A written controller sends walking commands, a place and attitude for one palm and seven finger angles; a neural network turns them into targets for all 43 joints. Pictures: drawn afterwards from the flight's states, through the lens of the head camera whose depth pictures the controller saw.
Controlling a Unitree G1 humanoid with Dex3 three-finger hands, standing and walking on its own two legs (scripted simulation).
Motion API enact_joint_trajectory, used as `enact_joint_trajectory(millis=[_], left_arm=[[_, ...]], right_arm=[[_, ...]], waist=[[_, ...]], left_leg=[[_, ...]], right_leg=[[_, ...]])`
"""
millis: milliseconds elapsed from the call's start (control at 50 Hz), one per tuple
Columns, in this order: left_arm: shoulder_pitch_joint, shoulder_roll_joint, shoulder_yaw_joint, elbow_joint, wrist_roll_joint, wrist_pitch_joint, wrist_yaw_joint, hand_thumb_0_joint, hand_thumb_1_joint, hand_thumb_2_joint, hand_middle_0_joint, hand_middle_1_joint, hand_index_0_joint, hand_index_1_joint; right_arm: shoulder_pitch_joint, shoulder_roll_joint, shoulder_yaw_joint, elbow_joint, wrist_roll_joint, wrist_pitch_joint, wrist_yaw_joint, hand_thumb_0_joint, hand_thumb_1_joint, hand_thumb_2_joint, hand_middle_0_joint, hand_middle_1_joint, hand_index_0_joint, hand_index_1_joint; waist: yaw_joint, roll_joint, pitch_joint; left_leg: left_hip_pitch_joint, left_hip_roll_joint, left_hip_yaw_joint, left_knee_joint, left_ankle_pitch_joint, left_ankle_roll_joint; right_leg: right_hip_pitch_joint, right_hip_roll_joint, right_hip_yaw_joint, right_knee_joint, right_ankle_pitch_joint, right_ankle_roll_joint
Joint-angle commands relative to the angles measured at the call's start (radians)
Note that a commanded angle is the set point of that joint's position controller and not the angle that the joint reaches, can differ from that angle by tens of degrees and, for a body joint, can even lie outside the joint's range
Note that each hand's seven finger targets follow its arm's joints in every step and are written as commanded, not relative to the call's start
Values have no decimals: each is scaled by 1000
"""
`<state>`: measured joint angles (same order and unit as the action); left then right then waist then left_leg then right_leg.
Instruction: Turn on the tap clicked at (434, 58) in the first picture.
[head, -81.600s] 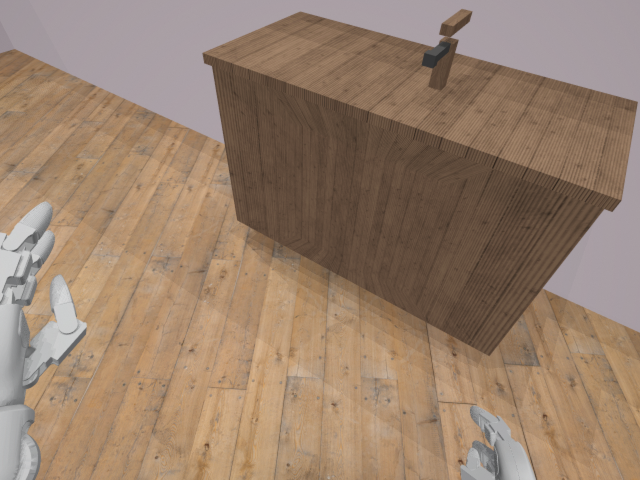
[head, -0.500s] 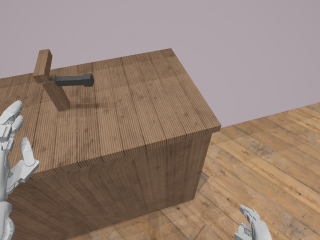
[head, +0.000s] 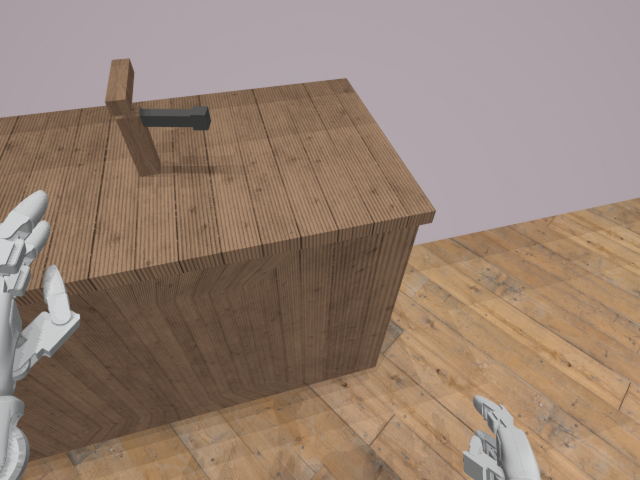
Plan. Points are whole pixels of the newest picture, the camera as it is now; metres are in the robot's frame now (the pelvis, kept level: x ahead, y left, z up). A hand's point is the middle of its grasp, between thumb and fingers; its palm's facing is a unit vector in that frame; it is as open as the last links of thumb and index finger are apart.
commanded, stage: step back with the hand held close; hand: left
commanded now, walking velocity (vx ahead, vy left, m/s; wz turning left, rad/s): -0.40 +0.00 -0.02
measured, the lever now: (200, 118) +0.61 +0.26 +0.12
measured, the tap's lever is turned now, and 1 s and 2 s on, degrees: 75 75 75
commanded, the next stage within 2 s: stop stepping back and stand still in 0.32 s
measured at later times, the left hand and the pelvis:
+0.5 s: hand out of the picture +0.08 +0.18 +0.16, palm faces +0.28 -0.86 -0.42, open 7.4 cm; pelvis -0.15 -0.04 +0.00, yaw -3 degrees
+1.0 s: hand out of the picture -0.08 +0.17 +0.17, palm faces +0.45 -0.79 -0.43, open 7.4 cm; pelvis -0.28 -0.08 -0.01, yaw +2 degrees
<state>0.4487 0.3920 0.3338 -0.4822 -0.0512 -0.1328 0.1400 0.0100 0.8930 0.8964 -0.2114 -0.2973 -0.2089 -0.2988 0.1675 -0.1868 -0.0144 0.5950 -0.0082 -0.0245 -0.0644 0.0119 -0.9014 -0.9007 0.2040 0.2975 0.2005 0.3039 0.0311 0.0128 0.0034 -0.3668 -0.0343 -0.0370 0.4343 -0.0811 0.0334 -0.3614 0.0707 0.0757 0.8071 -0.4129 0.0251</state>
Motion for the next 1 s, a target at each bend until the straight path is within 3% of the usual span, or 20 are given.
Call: enact_joint_trajectory(millis=[0,100,160,180,220,260,340,380,400,480,540,580,600,680,780,800,840,880,920,980], left_arm=[[-54,112,50,-257,2,-52,15,0,900,900,-200,-300,-200,-300],[-115,142,77,-310,6,-60,4,0,900,900,-200,-300,-200,-300],[-86,225,124,-325,-9,-86,7,0,900,900,-200,-300,-200,-300],[-77,211,116,-328,-2,-93,13,0,900,900,-200,-300,-200,-300],[-15,206,127,-319,7,-68,-5,0,900,900,-200,-300,-200,-300],[-39,170,105,-259,-4,-64,-11,0,900,900,-200,-300,-200,-300],[-48,149,71,-176,-21,-61,-1,0,900,900,-200,-300,-200,-300],[-1,158,71,-184,-17,-56,5,0,900,900,-200,-300,-200,-300],[20,136,61,-192,-28,-68,3,0,900,900,-200,-300,-200,-300],[-4,201,127,-347,-16,-44,9,0,900,900,-200,-300,-200,-300],[37,184,135,-326,6,-45,25,0,900,900,-200,-300,-200,-300],[15,222,150,-329,15,-38,33,0,900,900,-200,-300,-200,-300],[-13,168,98,-280,13,-34,34,0,900,900,-200,-300,-200,-300],[-168,179,98,-192,19,-46,24,0,900,900,-200,-300,-200,-300],[-145,115,57,-90,15,-50,44,0,900,900,-200,-300,-200,-300],[-142,116,58,-117,14,-55,46,0,900,900,-200,-300,-200,-300],[-163,114,64,-165,28,-63,47,0,900,900,-200,-300,-200,-300],[-74,197,172,-78,45,-73,37,0,900,900,-200,-300,-200,-300],[1,106,100,-84,22,-63,23,0,900,900,-200,-300,-200,-300],[-106,128,93,-150,17,-74,18,0,900,900,-200,-300,-200,-300]], right_arm=[[-85,-134,-39,-128,0,-69,-8,0,-900,-900,200,300,200,300],[-113,-113,-28,-106,-4,-70,-6,0,-900,-900,200,300,200,300],[-121,-75,-18,-96,6,-57,-3,0,-900,-900,200,300,200,300],[-115,-92,-34,-97,18,-60,0,0,-900,-900,200,300,200,300],[-94,-75,-30,-138,20,-49,1,0,-900,-900,200,300,200,300],[-119,-66,-4,-132,13,-25,-9,0,-900,-900,200,300,200,300],[-85,-121,-19,-121,18,3,-29,0,-900,-900,200,300,200,300],[-80,-159,-44,-134,36,4,-24,0,-900,-900,200,300,200,300],[-59,-161,-48,-133,44,-5,-10,0,-900,-900,200,300,200,300],[-64,-151,-49,-165,15,-45,-11,0,-900,-900,200,300,200,300],[-86,-156,-44,-179,21,-62,-11,0,-900,-900,200,300,200,300],[-74,-155,-67,-176,18,-57,-8,0,-900,-900,200,300,200,300],[-60,-140,-63,-125,9,-61,-11,0,-900,-900,200,300,200,300],[-18,-132,-41,-94,7,-65,-18,0,-900,-900,200,300,200,300],[-9,-129,-26,-100,6,-90,-41,0,-900,-900,200,300,200,300],[4,-139,-23,-104,0,-93,-39,0,-900,-900,200,300,200,300],[-4,-156,-20,-112,9,-112,-29,0,-900,-900,200,300,200,300],[-20,-140,-55,-90,6,-121,-17,0,-900,-900,200,300,200,300],[-32,-153,-48,-93,20,-121,4,0,-900,-900,200,300,200,300],[-76,-148,-31,-98,11,-131,-11,0,-900,-900,200,300,200,300]], waist=[[-7,115,-165],[4,181,-160],[18,-182,-169],[23,-247,-204],[-5,-239,-224],[-22,-122,-174],[-30,2,-154],[-11,96,-205],[-8,125,-227],[-16,201,-191],[-8,75,-113],[-17,-248,-80],[-38,-242,-11],[-76,-103,-37],[-51,-116,-96],[-56,-16,-99],[-66,325,26],[-27,90,-39],[-38,138,65],[-27,241,121]], left_leg=[[102,269,-216,-248,-133,97],[35,163,-100,-189,-269,8],[108,-4,53,361,-284,-79],[-58,-51,25,510,-409,-79],[-142,21,-16,503,-326,-58],[-88,36,33,384,-263,-64],[106,66,18,-7,161,-50],[287,234,-124,-37,624,21],[332,293,-135,-56,666,50],[105,270,-194,-155,141,105],[-154,145,-78,-68,-443,42],[-57,-20,20,423,-415,-36],[-10,3,-10,624,-357,-42],[9,50,39,575,-279,-31],[208,15,152,70,-419,20],[222,34,87,-43,-493,46],[186,376,-427,-302,-799,197],[88,378,-317,-215,-503,206],[-19,326,-270,-262,-626,192],[-223,280,-134,-240,-694,132]], right_leg=[[72,-6,-21,-30,-33,7],[214,-13,-59,-439,147,-35],[-29,-348,245,-615,512,-135],[109,-349,227,-529,928,-87],[267,-326,118,-380,1153,-66],[235,-303,100,-367,1064,-129],[195,-196,61,-282,851,-42],[51,-72,21,-195,333,34],[-2,-60,38,-131,92,35],[99,-47,-6,-71,-13,7],[314,-77,-13,-363,121,-5],[-29,-352,447,-696,-416,-141],[-196,-395,469,-743,-469,-169],[-188,-310,204,-629,-344,-122],[-22,-264,96,-490,-278,-101],[-18,-197,53,-357,-257,-74],[-288,-34,-133,202,-71,9],[-224,-91,-33,418,15,-1],[-249,-111,-56,347,53,2],[55,-99,-110,58,7,-8]])
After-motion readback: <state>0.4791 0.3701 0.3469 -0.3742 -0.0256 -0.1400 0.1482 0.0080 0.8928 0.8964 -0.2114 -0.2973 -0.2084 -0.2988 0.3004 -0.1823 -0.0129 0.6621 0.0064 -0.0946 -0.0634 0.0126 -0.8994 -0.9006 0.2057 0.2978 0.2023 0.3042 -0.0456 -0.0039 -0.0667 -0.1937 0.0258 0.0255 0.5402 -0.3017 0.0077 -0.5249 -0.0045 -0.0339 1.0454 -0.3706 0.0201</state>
